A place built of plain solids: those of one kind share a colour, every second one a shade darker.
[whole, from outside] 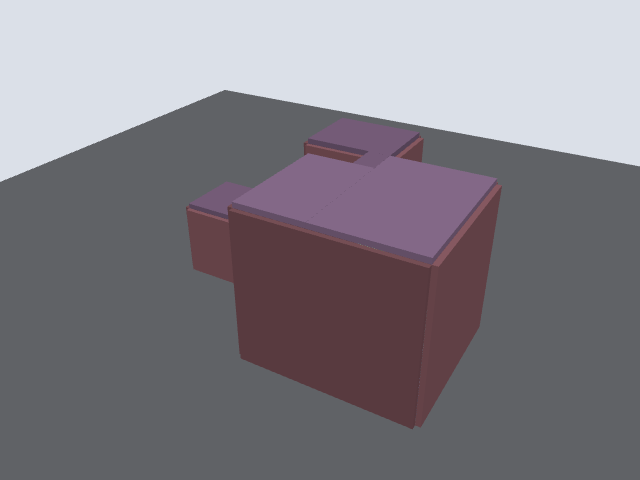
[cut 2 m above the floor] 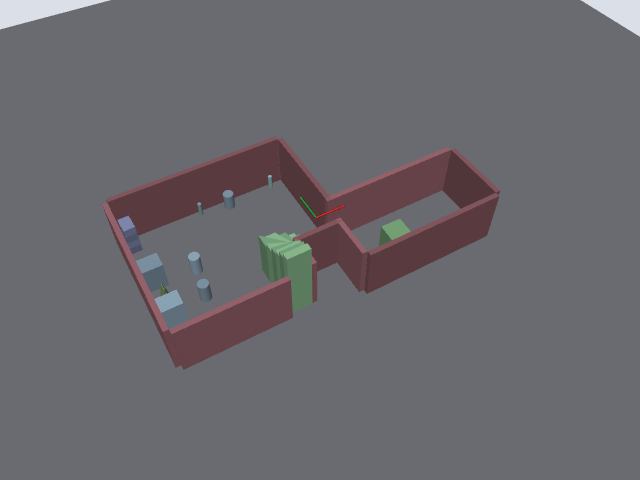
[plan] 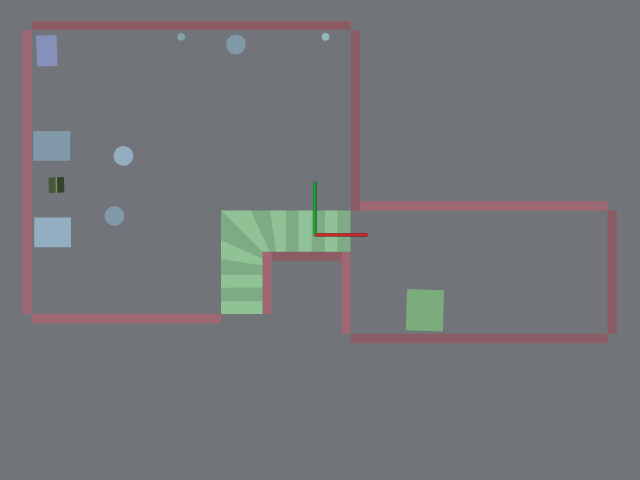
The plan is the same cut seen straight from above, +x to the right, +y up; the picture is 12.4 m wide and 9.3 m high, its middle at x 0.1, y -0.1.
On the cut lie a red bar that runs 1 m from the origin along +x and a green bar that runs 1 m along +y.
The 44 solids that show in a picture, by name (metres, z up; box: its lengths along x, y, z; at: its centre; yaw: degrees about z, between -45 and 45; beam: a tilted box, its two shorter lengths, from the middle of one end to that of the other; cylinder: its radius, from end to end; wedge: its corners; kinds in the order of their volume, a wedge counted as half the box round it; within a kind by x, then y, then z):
{
 "wall_1": {"box": [0.18, 5.5, 5.61], "at": [-5.58, 1.22, 2.76]},
 "wall_2": {"box": [3.68, 0.18, 5.61], "at": [-3.65, -1.62, 2.76]},
 "wall_3": {"box": [6.18, 0.18, 5.61], "at": [-2.4, 4.06, 2.76]},
 "wall_4": {"box": [0.18, 2.61, 2.61], "at": [-1.91, -2.84, 4.26]},
 "wall_5": {"box": [0.18, 1.2, 5.61], "at": [-0.93, -0.93, 2.76]},
 "wall_6": {"box": [1.71, 0.18, 5.61], "at": [-0.16, -0.42, 2.76]},
 "wall_7": {"box": [2.45, 0.18, 2.61], "at": [0.21, -1.44, 4.26]},
 "wall_8": {"box": [0.18, 1.59, 2.78], "at": [0.6, -1.12, 1.34]},
 "wall_9": {"box": [0.18, 3.5, 5.61], "at": [0.78, 2.22, 2.76]},
 "wall_10": {"box": [4.98, 0.18, 2.78], "at": [3.18, -2.01, 1.34]},
 "wall_11": {"box": [4.98, 0.18, 2.78], "at": [3.18, 0.56, 1.34]},
 "wall_12": {"box": [0.18, 2.39, 2.78], "at": [5.76, -0.72, 1.34]},
 "roof_1": {"box": [3.68, 5.5, 0.2], "at": [-3.65, 1.22, 5.66]},
 "roof_2": {"box": [0.8, 1.2, 0.2], "at": [-1.42, -0.93, 5.66]},
 "roof_3": {"box": [2.51, 4.3, 0.2], "at": [-0.56, 1.82, 5.66]},
 "roof_4": {"box": [3.25, 2.61, 0.2], "at": [-0.19, -2.84, 5.66]},
 "roof_5": {"box": [4.98, 2.39, 0.2], "at": [3.18, -0.72, 2.83]},
 "tread_1": {"wedge": [[-1.82, -1.54, -0.05], [-1.82, -1.54, 2.76], [-1.82, -1.29, -0.05], [-1.82, -1.29, 2.76], [-1.02, -1.54, -0.05], [-1.02, -1.54, 2.76], [-1.02, -1.29, -0.05], [-1.02, -1.29, 2.76]]},
 "tread_2": {"wedge": [[-1.82, -1.29, -0.05], [-1.82, -1.29, 2.56], [-1.82, -1.02, -0.05], [-1.82, -1.02, 2.56], [-1.02, -1.29, -0.05], [-1.02, -1.29, 2.56], [-1.02, -1.02, -0.05], [-1.02, -1.02, 2.56]]},
 "tread_3": {"wedge": [[-1.82, -1.03, -0.05], [-1.82, -1.03, 2.36], [-1.82, -0.77, -0.05], [-1.82, -0.77, 2.36], [-1.02, -1.02, -0.05], [-1.02, -1.02, 2.36], [-1.02, -0.78, -0.05], [-1.02, -0.78, 2.36]]},
 "tread_4": {"wedge": [[-1.82, -0.77, -0.05], [-1.82, -0.77, 2.16], [-1.82, -0.47, -0.05], [-1.82, -0.47, 2.16], [-1.02, -0.78, -0.05], [-1.02, -0.78, 2.16], [-1.02, -0.59, -0.05], [-1.02, -0.59, 2.16]]},
 "tread_5": {"wedge": [[-1.82, -0.48, -0.05], [-1.82, -0.48, 1.96], [-1.82, -0.11, -0.05], [-1.82, -0.11, 1.96], [-1.02, -0.59, -0.05], [-1.02, -0.59, 1.97], [-1.02, -0.46, -0.05], [-1.02, -0.46, 1.97]]},
 "tread_6": {"wedge": [[-1.82, -0.11, -0.05], [-1.82, -0.11, 1.77], [-1.82, 0.47, -0.05], [-1.82, 0.47, 1.77], [-1.02, -0.46, -0.05], [-1.02, -0.46, 1.77], [-1.02, -0.33, -0.05], [-1.02, -0.33, 1.77]]},
 "tread_7": {"wedge": [[-1.82, 0.47, -0.05], [-1.82, 0.47, 1.57], [-1.24, 0.47, -0.05], [-1.24, 0.47, 1.58], [-1.02, -0.33, -0.05], [-1.02, -0.33, 1.57], [-0.88, -0.33, -0.05], [-0.88, -0.33, 1.57]]},
 "tread_8": {"wedge": [[-1.24, 0.47, -0.05], [-1.24, 0.47, 1.37], [-0.88, -0.33, -0.05], [-0.88, -0.33, 1.38], [-0.87, 0.47, -0.05], [-0.87, 0.47, 1.38], [-0.75, -0.33, -0.05], [-0.75, -0.33, 1.38]]},
 "tread_9": {"wedge": [[-0.87, 0.47, -0.05], [-0.87, 0.47, 1.17], [-0.75, -0.33, -0.05], [-0.75, -0.33, 1.17], [-0.56, -0.33, -0.05], [-0.56, -0.33, 1.17], [-0.56, 0.47, -0.05], [-0.56, 0.47, 1.17]]},
 "tread_10": {"wedge": [[-0.56, -0.33, -0.05], [-0.56, -0.33, 0.98], [-0.56, 0.47, -0.05], [-0.56, 0.47, 0.98], [-0.32, -0.33, -0.05], [-0.32, -0.33, 0.98], [-0.31, 0.47, -0.05], [-0.31, 0.47, 0.99]]},
 "tread_11": {"wedge": [[-0.32, -0.33, -0.05], [-0.32, -0.33, 0.78], [-0.32, 0.47, -0.05], [-0.32, 0.47, 0.78], [-0.06, -0.33, -0.05], [-0.06, -0.33, 0.79], [-0.06, 0.47, -0.05], [-0.06, 0.47, 0.79]]},
 "tread_12": {"wedge": [[-0.07, -0.33, -0.05], [-0.07, -0.33, 0.59], [-0.06, 0.47, -0.05], [-0.06, 0.47, 0.59], [0.19, -0.33, -0.05], [0.19, -0.33, 0.59], [0.2, 0.47, -0.05], [0.2, 0.47, 0.59]]},
 "tread_13": {"wedge": [[0.19, -0.33, -0.05], [0.19, -0.33, 0.39], [0.2, 0.47, -0.05], [0.2, 0.47, 0.39], [0.43, 0.47, -0.05], [0.43, 0.47, 0.39], [0.44, -0.33, -0.05], [0.44, -0.33, 0.39]]},
 "tread_14": {"wedge": [[0.43, -0.33, -0.05], [0.43, -0.33, 0.2], [0.43, 0.47, -0.05], [0.43, 0.47, 0.2], [0.69, -0.33, -0.05], [0.69, -0.33, 0.2], [0.69, 0.47, -0.05], [0.69, 0.47, 0.2]]},
 "bin_1": {"box": [0.72, 0.58, 1.11], "at": [-5.1, 1.73, 0.51]},
 "bin_2": {"box": [0.72, 0.58, 1.11], "at": [-5.08, 0.05, 0.51]},
 "bin_3": {"cylinder": 0.19, "from": [-3.88, 0.37, 0.0], "to": [-3.88, 0.37, 0.75]},
 "bin_4": {"cylinder": 0.19, "from": [-3.71, 1.53, 0.0], "to": [-3.71, 1.53, 0.75]},
 "bin_5": {"cylinder": 0.19, "from": [-1.53, 3.69, 0.0], "to": [-1.53, 3.69, 0.62]},
 "cage_trolley_1": {"box": [0.72, 0.8, 1.71], "at": [2.13, -1.46, 0.81], "yaw": -1.7},
 "crate_1": {"box": [0.4, 0.6, 0.3], "at": [-5.2, 3.57, 0.75], "yaw": 1.1},
 "crate_2": {"box": [0.4, 0.6, 0.35], "at": [-5.19, 3.57, 0.12], "yaw": 1.6},
 "crate_3": {"box": [0.4, 0.6, 0.3], "at": [-5.19, 3.57, 0.45], "yaw": 2.3},
 "crate_4": {"box": [0.4, 0.6, 0.3], "at": [-5.19, 3.57, 1.05], "yaw": 2.3},
 "sign_1": {"wedge": [[-5.16, 1.11, 0.0], [-5.15, 0.81, 0.0], [-5.03, 1.12, 0.62], [-5.02, 0.82, 0.62], [-5.0, 1.12, 0.62], [-4.99, 0.82, 0.62], [-4.86, 1.12, 0.0], [-4.85, 0.82, 0.0]]},
 "extinguisher_1": {"cylinder": 0.07, "from": [-2.59, 3.84, 0.0], "to": [-2.59, 3.84, 0.52]},
 "extinguisher_2": {"cylinder": 0.07, "from": [0.21, 3.84, 0.0], "to": [0.21, 3.84, 0.52]}
}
